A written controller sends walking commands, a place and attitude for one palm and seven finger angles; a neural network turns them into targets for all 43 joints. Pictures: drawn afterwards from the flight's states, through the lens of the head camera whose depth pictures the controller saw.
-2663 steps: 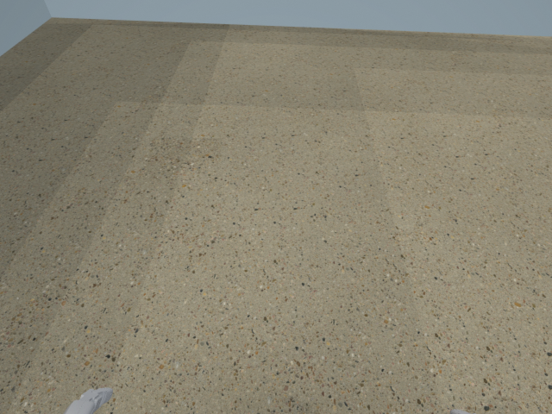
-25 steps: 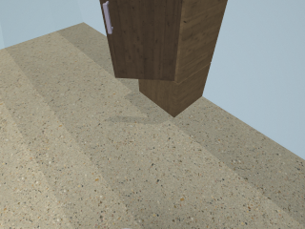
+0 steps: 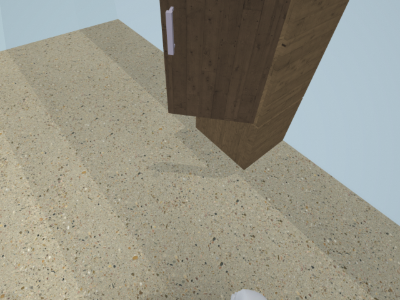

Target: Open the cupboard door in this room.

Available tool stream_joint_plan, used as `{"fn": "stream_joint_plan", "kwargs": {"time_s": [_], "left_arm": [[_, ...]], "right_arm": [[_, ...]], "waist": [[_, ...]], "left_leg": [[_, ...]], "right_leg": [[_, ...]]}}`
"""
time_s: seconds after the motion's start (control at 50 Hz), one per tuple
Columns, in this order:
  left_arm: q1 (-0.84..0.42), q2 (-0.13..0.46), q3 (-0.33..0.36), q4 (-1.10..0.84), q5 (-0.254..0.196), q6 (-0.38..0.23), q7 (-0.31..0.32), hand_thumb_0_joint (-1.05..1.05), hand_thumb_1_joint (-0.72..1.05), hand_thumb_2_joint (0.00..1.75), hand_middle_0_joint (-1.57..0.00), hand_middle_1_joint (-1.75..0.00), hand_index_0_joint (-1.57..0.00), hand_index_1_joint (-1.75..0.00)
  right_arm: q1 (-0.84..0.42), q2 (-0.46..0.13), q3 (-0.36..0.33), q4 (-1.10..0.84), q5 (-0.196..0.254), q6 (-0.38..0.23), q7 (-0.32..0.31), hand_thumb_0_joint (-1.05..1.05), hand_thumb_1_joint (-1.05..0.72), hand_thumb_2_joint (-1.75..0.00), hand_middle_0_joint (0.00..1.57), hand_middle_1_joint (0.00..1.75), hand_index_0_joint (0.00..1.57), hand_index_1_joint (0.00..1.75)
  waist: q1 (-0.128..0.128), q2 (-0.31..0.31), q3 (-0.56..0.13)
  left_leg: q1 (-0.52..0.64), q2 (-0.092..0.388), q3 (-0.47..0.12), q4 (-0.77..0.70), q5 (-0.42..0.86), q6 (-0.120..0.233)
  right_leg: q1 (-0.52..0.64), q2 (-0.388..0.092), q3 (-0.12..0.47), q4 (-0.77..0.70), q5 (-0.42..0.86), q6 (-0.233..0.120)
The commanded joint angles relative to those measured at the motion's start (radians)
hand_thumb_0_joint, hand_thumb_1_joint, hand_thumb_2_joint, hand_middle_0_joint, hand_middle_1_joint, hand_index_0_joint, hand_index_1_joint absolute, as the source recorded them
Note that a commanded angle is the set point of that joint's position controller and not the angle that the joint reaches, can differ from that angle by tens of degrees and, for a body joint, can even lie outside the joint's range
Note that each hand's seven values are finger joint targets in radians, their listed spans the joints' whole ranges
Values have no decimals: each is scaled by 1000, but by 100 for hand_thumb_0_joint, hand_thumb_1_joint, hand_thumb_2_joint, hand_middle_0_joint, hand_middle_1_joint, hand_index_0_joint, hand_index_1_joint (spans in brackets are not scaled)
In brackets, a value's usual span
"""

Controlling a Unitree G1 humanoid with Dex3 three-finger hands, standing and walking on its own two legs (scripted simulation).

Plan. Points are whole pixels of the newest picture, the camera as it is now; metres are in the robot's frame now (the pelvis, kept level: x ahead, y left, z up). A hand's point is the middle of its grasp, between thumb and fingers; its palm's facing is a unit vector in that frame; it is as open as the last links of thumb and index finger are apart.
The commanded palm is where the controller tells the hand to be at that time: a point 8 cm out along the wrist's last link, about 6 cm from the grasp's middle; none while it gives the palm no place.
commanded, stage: take the last steps up to it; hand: left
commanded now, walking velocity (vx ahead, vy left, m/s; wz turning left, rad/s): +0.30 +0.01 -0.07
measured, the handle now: (171, 31) +0.94 +0.18 +0.06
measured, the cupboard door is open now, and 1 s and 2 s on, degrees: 42 42 42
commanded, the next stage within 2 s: come to a stop and stand still in 0.66 s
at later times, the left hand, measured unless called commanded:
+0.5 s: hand (132, 259) +0.22 +0.18 -0.16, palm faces +0.02 -0.98 -0.20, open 7.2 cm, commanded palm none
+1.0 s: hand (133, 188) +0.43 +0.23 -0.18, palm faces -0.02 -0.99 -0.16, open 7.4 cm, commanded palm none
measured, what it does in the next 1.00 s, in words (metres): walks ahead: right foot, then left foot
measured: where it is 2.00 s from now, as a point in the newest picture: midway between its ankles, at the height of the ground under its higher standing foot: (191, 275)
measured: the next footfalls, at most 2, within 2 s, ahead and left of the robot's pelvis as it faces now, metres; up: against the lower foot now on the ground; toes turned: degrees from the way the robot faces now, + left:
right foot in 0.24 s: +0.20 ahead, -0.12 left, +0.00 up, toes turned -9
left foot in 0.64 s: +0.39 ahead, +0.13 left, +0.00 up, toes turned +5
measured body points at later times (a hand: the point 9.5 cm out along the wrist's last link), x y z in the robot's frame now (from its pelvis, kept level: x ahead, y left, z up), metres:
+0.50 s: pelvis +0.19 -0.01 +0.01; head +0.23 +0.00 +0.46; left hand +0.22 +0.23 -0.15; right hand +0.21 -0.25 -0.15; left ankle +0.24 +0.13 -0.69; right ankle +0.16 -0.11 -0.74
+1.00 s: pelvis +0.34 +0.05 +0.00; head +0.37 +0.08 +0.45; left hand +0.43 +0.28 -0.16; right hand +0.36 -0.18 -0.14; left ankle +0.35 +0.13 -0.74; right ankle +0.36 -0.09 -0.69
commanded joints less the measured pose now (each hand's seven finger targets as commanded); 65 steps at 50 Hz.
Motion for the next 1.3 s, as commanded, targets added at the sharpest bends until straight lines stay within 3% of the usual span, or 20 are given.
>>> {"fn": "stream_joint_plan", "kwargs": {"time_s": [0.0, 0.12, 0.18, 0.2, 0.24, 0.28, 0.36, 0.5, 0.58, 0.6, 0.62, 0.64, 0.66, 0.72, 0.82, 1.06, 1.1, 1.14, 1.16, 1.28], "left_arm": [[-21, 6, -3, -86, 0, -11, -8, 0, 90, 90, -20, -30, -20, -30], [-127, 23, 0, -135, 0, -19, -8, 0, 90, 90, -20, -30, -20, -30], [-55, 38, 8, -110, 3, -29, -7, 0, 90, 90, -20, -30, -20, -30], [42, 74, 19, -80, 6, -39, -3, 0, 90, 90, -20, -30, -20, -30], [250, 229, 50, -23, -4, -53, 13, 0, 90, 90, -20, -30, -20, -30], [155, 158, 37, -48, -11, -58, 29, 0, 90, 90, -20, -30, -20, -30], [70, 73, 8, -56, -15, -78, 27, 0, 90, 90, -20, -30, -20, -30], [117, 115, 14, 4, -5, -84, 19, 0, 90, 90, -20, -30, -20, -30], [96, 110, 11, 19, -10, -71, 17, 0, 90, 90, -20, -30, -20, -30], [106, 80, 4, 11, -10, -67, 15, 0, 90, 90, -20, -30, -20, -30], [136, 27, -9, -8, -16, -65, 12, 0, 90, 90, -20, -30, -20, -30], [87, 34, -15, -42, -14, -65, 16, 0, 90, 90, -20, -30, -20, -30], [65, 35, -10, -49, -8, -62, 20, 0, 90, 90, -20, -30, -20, -30], [56, 18, -10, -13, -1, -40, 10, 0, 90, 90, -20, -30, -20, -30], [115, -13, -19, 13, -12, 13, 30, 0, 90, 90, -20, -30, -20, -30], [-23, 47, 5, -110, -7, 42, 38, 0, 90, 90, -20, -30, -20, -30], [32, 79, 11, -101, -4, 23, 42, 0, 90, 90, -20, -30, -20, -30], [46, 183, 22, -92, 3, 3, 54, 0, 90, 90, -20, -30, -20, -30], [33, 185, 11, -97, -2, -1, 55, 0, 90, 90, -20, -30, -20, -30], [-1, 151, 13, -99, -11, -5, 67, 0, 90, 90, -20, -30, -20, -30]], "right_arm": [[114, -146, -33, 15, -1, -7, 3, 0, -90, -90, 20, 30, 20, 30], [144, -147, -31, 51, -6, 1, 10, 0, -90, -90, 20, 30, 20, 30], [145, -143, -24, 67, -5, 8, 9, 0, -90, -90, 20, 30, 20, 30], [140, -129, -19, 69, 3, 5, 11, 0, -90, -90, 20, 30, 20, 30], [118, -94, -14, 20, 18, 7, 23, 0, -90, -90, 20, 30, 20, 30], [18, -114, -26, 15, 14, 11, 23, 0, -90, -90, 20, 30, 20, 30], [56, -45, -18, 40, 7, 41, 35, 0, -90, -90, 20, 30, 20, 30], [-64, -28, -18, -16, 9, 32, 57, 0, -90, -90, 20, 30, 20, 30], [34, -77, -25, 15, 4, 14, 45, 0, -90, -90, 20, 30, 20, 30], [146, -142, -40, 45, -2, 6, 34, 0, -90, -90, 20, 30, 20, 30], [256, -249, -64, 63, -12, 2, 19, 0, -90, -90, 20, 30, 20, 30], [312, -267, -62, 63, -7, 15, 6, 0, -90, -90, 20, 30, 20, 30], [249, -257, -55, 48, -4, 20, 3, 0, -90, -90, 20, 30, 20, 30], [101, -137, -16, 16, 3, -1, -7, 0, -90, -90, 20, 30, 20, 30], [31, -105, -1, 14, 6, 6, -29, 0, -90, -90, 20, 30, 20, 30], [80, -191, -52, 38, 2, 73, -35, 0, -90, -90, 20, 30, 20, 30], [74, -183, -58, 30, 15, 77, -27, 0, -90, -90, 20, 30, 20, 30], [77, -87, -39, -1, 27, 91, -14, 0, -90, -90, 20, 30, 20, 30], [64, -88, -38, -3, 29, 104, -11, 0, -90, -90, 20, 30, 20, 30], [-10, -89, -31, -5, 25, 117, -1, 0, -90, -90, 20, 30, 20, 30]], "waist": [[-15, 90, -9], [-29, 85, 26], [9, 52, -10], [51, 2, -61], [106, -281, -141], [75, -106, -38], [-13, -61, -47], [15, -73, -33], [-55, -50, -20], [-100, 76, -90], [-125, 323, -184], [-148, 313, -209], [-121, 230, -147], [-40, 165, -21], [13, 87, -77], [-28, 201, -103], [-6, 127, -156], [-6, -196, -153], [3, -176, -152], [5, -109, -133]], "left_leg": [[38, 290, -214, -319, -2, 127], [87, 295, -189, -282, 52, 130], [63, 233, -122, -124, 121, 77], [-3, 170, -73, 44, 151, 42], [-377, -4, 2, 562, -396, -43], [-451, 84, -149, 692, -251, -44], [-311, 115, -114, 555, -83, -86], [-237, 72, -49, 211, -15, -88], [59, 19, -11, 18, 68, -60], [247, 100, -113, -6, 82, -23], [400, 341, -416, -65, 111, 80], [400, 436, -546, -154, 178, 164], [291, 438, -493, -169, 129, 180], [42, 335, -311, -225, 221, 107], [-8, 291, -145, -155, 723, 79], [111, 304, -229, -24, 724, 91], [80, 233, -176, 72, 543, 21], [-161, 13, -50, 318, -277, -85], [-166, 5, -111, 470, -396, -85], [-244, 8, -150, 495, -273, -117]], "right_leg": [[-18, -28, 42, -193, 80, -4], [62, 10, 14, -423, 90, -12], [264, 58, -27, -577, 144, -28], [443, 47, 15, -636, 166, -49], [723, -337, 542, -850, 154, -239], [573, -292, 470, -878, 189, -234], [411, -179, 160, -906, 400, -168], [424, -168, 122, -892, 346, -167], [282, -100, 60, -729, 323, -103], [176, -52, 19, -520, 286, -68], [-14, 68, -64, -239, -76, -22], [-76, 96, 1, -6, -261, -23], [-92, 53, 57, 93, -243, -34], [-52, -14, 85, 80, -44, -11], [134, 22, 73, -175, 44, 19], [208, 86, 44, -495, 18, -15], [347, 48, 71, -695, 350, -25], [466, -265, 329, -705, 1001, -178], [419, -300, 280, -718, 1028, -233], [509, -191, 206, -699, 981, -197]]}}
